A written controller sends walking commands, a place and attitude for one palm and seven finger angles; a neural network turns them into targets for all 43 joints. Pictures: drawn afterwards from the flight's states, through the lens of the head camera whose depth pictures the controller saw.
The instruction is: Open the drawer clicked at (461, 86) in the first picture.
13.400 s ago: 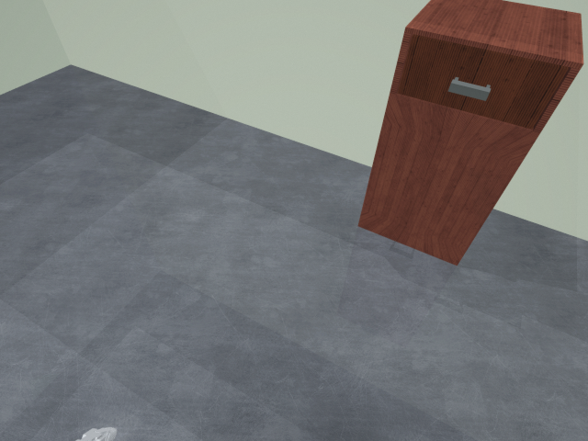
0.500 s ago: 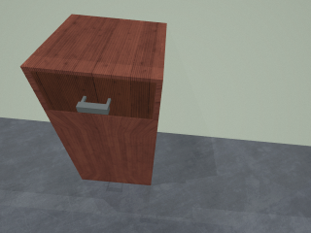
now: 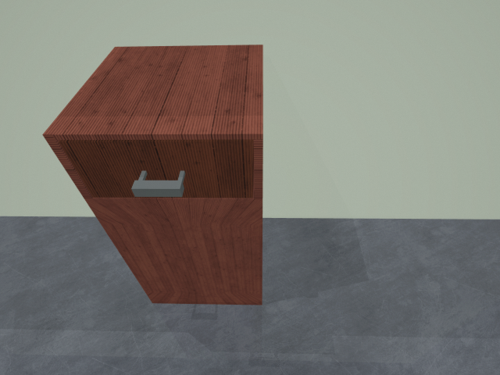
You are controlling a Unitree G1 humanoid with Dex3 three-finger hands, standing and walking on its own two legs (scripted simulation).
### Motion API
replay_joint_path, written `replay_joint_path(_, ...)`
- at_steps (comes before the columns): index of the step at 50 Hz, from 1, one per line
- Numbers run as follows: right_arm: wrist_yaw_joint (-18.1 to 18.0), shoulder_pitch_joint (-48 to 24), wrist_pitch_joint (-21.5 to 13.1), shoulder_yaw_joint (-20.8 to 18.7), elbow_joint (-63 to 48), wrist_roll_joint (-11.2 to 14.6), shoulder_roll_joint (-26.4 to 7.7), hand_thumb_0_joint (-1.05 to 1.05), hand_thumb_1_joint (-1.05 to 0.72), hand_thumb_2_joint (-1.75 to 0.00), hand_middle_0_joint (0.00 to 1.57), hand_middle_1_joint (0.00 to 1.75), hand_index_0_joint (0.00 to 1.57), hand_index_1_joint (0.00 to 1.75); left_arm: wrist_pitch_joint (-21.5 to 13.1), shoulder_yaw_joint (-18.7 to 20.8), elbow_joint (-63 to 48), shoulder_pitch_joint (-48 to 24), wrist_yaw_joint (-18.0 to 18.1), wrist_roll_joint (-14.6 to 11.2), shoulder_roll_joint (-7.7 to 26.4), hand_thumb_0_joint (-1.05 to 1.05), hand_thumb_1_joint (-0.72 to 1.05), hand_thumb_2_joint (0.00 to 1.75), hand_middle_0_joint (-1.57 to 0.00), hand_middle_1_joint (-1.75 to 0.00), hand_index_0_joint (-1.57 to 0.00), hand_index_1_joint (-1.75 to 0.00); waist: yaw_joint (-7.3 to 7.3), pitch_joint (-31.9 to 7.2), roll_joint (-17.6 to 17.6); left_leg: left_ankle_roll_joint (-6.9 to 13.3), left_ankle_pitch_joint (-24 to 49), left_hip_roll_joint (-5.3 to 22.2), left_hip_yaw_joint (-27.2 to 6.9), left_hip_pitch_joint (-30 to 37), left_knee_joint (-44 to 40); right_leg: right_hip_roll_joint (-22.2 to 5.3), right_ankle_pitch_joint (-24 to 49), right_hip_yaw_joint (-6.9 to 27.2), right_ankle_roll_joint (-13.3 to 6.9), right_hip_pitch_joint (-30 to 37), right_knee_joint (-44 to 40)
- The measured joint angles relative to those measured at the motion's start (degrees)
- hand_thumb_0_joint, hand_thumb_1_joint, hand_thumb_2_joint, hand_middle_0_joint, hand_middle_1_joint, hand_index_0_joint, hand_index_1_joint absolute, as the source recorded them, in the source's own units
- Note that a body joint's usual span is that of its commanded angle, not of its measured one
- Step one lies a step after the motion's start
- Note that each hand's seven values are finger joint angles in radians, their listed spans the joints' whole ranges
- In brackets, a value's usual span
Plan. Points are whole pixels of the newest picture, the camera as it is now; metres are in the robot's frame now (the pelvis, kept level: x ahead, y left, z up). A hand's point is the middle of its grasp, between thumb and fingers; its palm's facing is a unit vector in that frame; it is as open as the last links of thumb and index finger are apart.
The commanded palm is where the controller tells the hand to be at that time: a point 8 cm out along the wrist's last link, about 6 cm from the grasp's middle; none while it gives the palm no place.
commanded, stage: look again from close up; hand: left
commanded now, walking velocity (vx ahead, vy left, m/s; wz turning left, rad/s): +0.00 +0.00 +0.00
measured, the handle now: (160, 181) +0.51 +0.24 -0.01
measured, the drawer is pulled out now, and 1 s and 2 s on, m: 0.00 0.00 0.00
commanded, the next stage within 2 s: raise the hand with hooked fingers in 0.14 s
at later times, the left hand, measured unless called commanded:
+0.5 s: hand (149, 314) +0.22 +0.18 -0.02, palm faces +0.01 -0.55 -0.84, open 7.8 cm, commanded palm +0.13 +0.21 -0.03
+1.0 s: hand (141, 289) +0.25 +0.20 +0.01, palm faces +0.09 -0.08 -0.99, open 10.6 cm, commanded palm +0.20 +0.20 +0.05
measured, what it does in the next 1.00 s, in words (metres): stands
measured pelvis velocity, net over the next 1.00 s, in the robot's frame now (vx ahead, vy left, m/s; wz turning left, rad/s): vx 0.00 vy -0.04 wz -0.01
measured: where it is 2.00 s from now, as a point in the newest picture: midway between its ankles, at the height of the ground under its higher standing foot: outside the picture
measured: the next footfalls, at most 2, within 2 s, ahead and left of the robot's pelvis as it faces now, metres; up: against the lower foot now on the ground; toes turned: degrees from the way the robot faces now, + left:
none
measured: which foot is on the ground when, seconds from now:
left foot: down 0.00-1.00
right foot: down 0.00-1.00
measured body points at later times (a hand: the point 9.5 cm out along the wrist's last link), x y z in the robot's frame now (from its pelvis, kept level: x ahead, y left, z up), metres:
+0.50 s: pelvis +0.00 -0.01 -0.01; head +0.00 -0.04 +0.43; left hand +0.21 +0.21 +0.03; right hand +0.15 -0.27 -0.11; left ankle -0.03 +0.09 -0.74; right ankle +0.01 -0.11 -0.74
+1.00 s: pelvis +0.00 -0.04 -0.03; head +0.03 -0.08 +0.42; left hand +0.24 +0.20 +0.06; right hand +0.23 -0.22 -0.13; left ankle -0.03 +0.09 -0.74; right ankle +0.01 -0.11 -0.74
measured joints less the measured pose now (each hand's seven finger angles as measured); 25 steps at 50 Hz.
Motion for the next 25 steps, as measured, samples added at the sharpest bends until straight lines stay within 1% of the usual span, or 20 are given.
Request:
replay_joint_path(12,-0.63,-0.83,-0.35,-0.28,2.02,0.07,-0.51,0.01,-0.90,-0.90,0.20,0.30,0.20,0.30,0.12,0.09,1.64,0.46,-0.01,0.02,-0.53,0.01,0.93,0.90,-0.20,-0.30,-0.20,-0.30,0.23,0.82,-1.21,-0.30,0.05,0.23,0.00,1.69,-1.69,0.34,-0.20,0.04,-0.13,1.42,-1.20)
replay_joint_path(13,-0.43,-0.99,-0.16,-0.35,1.81,0.30,-0.63,0.01,-0.90,-0.90,0.20,0.30,0.20,0.30,-0.17,-0.06,1.69,0.54,0.40,0.19,-0.66,0.01,0.93,0.90,-0.20,-0.30,-0.20,-0.30,0.23,0.80,-1.05,-0.43,-0.29,0.56,-0.18,0.84,-0.68,0.60,-0.17,-0.20,-0.13,1.12,-1.20)
replay_joint_path(14,-0.60,-0.40,-0.46,-0.05,-0.53,1.18,-0.81,0.01,-0.90,-0.90,0.20,0.30,0.20,0.30,3.61,-1.26,-6.58,3.10,0.93,2.44,0.00,0.02,0.93,0.90,-0.20,-0.30,-0.20,-0.30,0.78,1.18,-1.30,-0.48,-0.71,0.76,0.20,0.43,0.11,0.80,-0.26,0.15,-0.21,0.56,-0.58)
replay_joint_path(15,-1.53,0.52,-2.62,0.11,-3.05,1.78,-1.01,0.01,-0.91,-0.90,0.20,0.30,0.20,0.30,5.43,-2.31,-16.35,6.18,2.03,4.77,1.39,0.03,0.94,0.90,-0.21,-0.30,-0.20,-0.30,1.57,1.49,-1.75,-0.50,-0.93,0.74,0.86,0.55,0.22,0.81,-0.58,0.81,-0.35,0.00,0.41)
replay_joint_path(16,-2.71,1.23,-5.42,-0.31,-4.65,2.23,-1.54,0.02,-0.91,-0.90,0.20,0.30,0.20,0.30,5.49,-2.87,-24.92,8.47,3.70,5.44,2.83,0.04,0.95,0.90,-0.21,-0.30,-0.20,-0.30,2.03,1.33,-1.97,-0.57,-1.06,0.52,1.20,0.39,0.38,0.59,-1.13,1.17,-0.46,-0.71,1.62)
replay_joint_path(17,-3.41,1.59,-7.93,-0.95,-5.94,2.86,-2.26,0.02,-0.92,-0.90,0.20,0.30,0.20,0.30,5.52,-3.19,-31.87,9.77,5.72,6.18,3.98,0.05,0.95,0.89,-0.21,-0.31,-0.20,-0.31,2.11,0.61,-1.93,-0.62,-1.21,0.21,1.25,-0.18,0.78,0.23,-1.78,1.26,-0.46,-1.62,2.85)
replay_joint_path(18,-3.81,1.61,-9.71,-1.50,-7.65,3.47,-3.19,0.03,-0.92,-0.90,0.20,0.30,0.20,0.30,6.19,-3.61,-37.95,10.11,7.48,7.15,4.86,0.05,0.94,0.89,-0.21,-0.31,-0.20,-0.31,1.91,0.04,-1.52,-0.60,-1.43,-0.03,1.05,-0.80,1.45,-0.09,-2.36,1.08,-0.41,-2.24,3.82)
replay_joint_path(19,-3.99,1.19,-11.12,-1.90,-9.38,3.69,-4.31,0.03,-0.92,-0.90,0.20,0.30,0.20,0.30,6.67,-3.97,-43.27,9.84,8.83,9.06,5.51,0.05,0.93,0.89,-0.21,-0.32,-0.20,-0.32,1.64,-0.62,-0.87,-0.53,-1.74,-0.14,0.81,-1.64,2.35,-0.27,-2.76,0.85,-0.37,-2.88,4.54)
replay_joint_path(20,-4.01,0.23,-12.11,-2.12,-11.07,3.45,-5.53,0.03,-0.92,-0.90,0.20,0.30,0.20,0.30,6.69,-4.30,-47.81,9.17,10.13,11.91,6.08,0.05,0.91,0.88,-0.21,-0.33,-0.20,-0.33,1.24,-1.43,-0.14,-0.46,-2.14,-0.12,0.67,-2.78,3.46,-0.33,-3.01,0.69,-0.34,-3.79,5.22)
replay_joint_path(21,-3.82,-1.12,-12.54,-2.28,-12.95,2.96,-6.71,0.03,-0.92,-0.90,0.20,0.30,0.20,0.30,6.41,-4.55,-51.61,8.13,11.42,15.34,6.65,0.04,0.90,0.87,-0.21,-0.33,-0.20,-0.33,0.72,-2.31,0.53,-0.40,-2.59,-0.06,0.62,-4.19,4.72,-0.33,-3.24,0.61,-0.40,-4.99,6.06)
replay_joint_path(22,-3.42,-2.67,-12.49,-2.55,-15.01,2.24,-7.66,0.03,-0.92,-0.90,0.20,0.30,0.20,0.30,5.99,-4.70,-54.57,6.75,12.74,19.48,7.21,0.04,0.88,0.87,-0.21,-0.34,-0.20,-0.34,0.25,-3.28,1.04,-0.39,-3.05,0.03,0.67,-5.78,6.04,-0.32,-3.51,0.64,-0.51,-6.49,7.10)
replay_joint_path(23,-2.81,-4.39,-11.95,-2.94,-17.20,1.44,-8.31,0.03,-0.92,-0.90,0.20,0.30,0.20,0.30,5.41,-4.62,-56.77,5.26,14.03,23.82,7.58,0.04,0.86,0.86,-0.21,-0.35,-0.20,-0.35,-0.11,-4.15,1.38,-0.43,-3.51,0.17,0.84,-7.27,7.29,-0.22,-3.80,0.79,-0.63,-7.98,8.16)
replay_joint_path(25,-1.12,-8.06,-9.54,-3.75,-21.76,0.07,-8.78,0.02,-0.92,-0.90,0.20,0.30,0.20,0.30,4.28,-4.16,-59.94,3.37,16.41,32.59,7.58,0.03,0.81,0.85,-0.21,-0.38,-0.20,-0.38,-0.32,-5.50,1.48,-0.68,-4.33,0.71,1.66,-9.60,9.21,0.30,-4.24,1.55,-0.95,-10.65,9.96)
